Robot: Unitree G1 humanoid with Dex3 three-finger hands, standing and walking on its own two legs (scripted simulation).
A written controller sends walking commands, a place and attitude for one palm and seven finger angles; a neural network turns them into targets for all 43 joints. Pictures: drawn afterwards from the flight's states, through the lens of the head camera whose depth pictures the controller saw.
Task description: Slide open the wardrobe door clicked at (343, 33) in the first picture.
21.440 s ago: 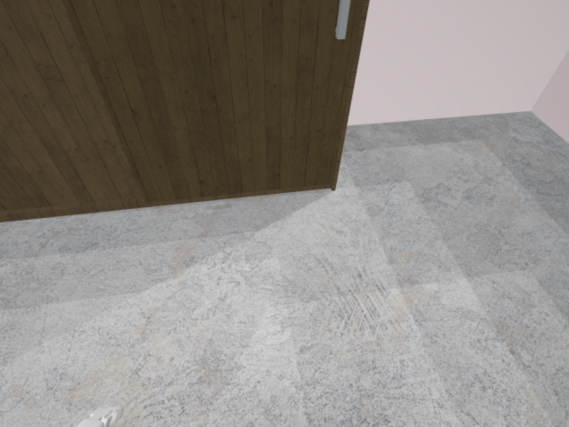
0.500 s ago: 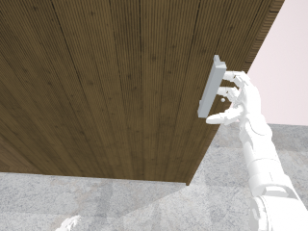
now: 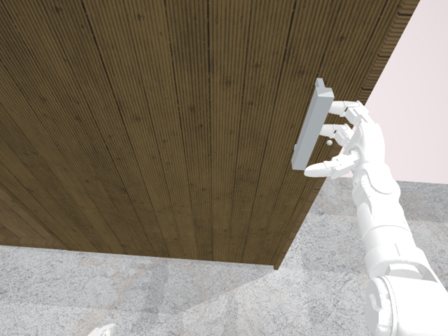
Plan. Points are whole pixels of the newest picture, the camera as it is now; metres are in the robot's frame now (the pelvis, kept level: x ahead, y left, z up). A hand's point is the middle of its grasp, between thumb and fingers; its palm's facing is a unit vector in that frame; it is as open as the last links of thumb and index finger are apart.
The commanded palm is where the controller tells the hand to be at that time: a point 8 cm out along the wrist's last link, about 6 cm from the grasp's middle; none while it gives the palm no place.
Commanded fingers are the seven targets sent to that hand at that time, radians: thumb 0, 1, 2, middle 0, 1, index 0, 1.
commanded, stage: slide the fingers in behind the handle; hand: right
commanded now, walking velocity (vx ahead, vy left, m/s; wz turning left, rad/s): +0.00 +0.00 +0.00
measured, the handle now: (308, 126) +0.49 -0.09 +0.12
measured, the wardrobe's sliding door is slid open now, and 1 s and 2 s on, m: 0.00 0.00 0.00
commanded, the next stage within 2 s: grip the handle and tug to test in 1.52 s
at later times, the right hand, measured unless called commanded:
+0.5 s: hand (324, 144) +0.44 -0.11 +0.13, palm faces -0.06 +1.00 +0.00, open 13.9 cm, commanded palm +0.41 -0.16 +0.13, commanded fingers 0.00 0.50 -0.30 0.30 1.20 0.30 1.20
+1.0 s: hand (310, 143) +0.44 -0.09 +0.13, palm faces -0.07 +1.00 -0.01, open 13.9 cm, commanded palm +0.41 -0.14 +0.13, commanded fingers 0.00 0.50 -0.30 0.30 1.20 0.30 1.20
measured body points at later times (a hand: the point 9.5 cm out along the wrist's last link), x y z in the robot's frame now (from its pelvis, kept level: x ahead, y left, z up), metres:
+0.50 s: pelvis +0.00 -0.01 +0.00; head +0.03 +0.00 +0.45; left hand +0.08 +0.25 -0.12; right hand +0.44 -0.17 +0.13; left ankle -0.04 +0.10 -0.72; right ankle +0.05 -0.12 -0.72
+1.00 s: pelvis +0.00 +0.00 +0.00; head +0.03 +0.01 +0.45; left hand +0.08 +0.25 -0.12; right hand +0.44 -0.14 +0.13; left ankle -0.04 +0.10 -0.72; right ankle +0.05 -0.12 -0.72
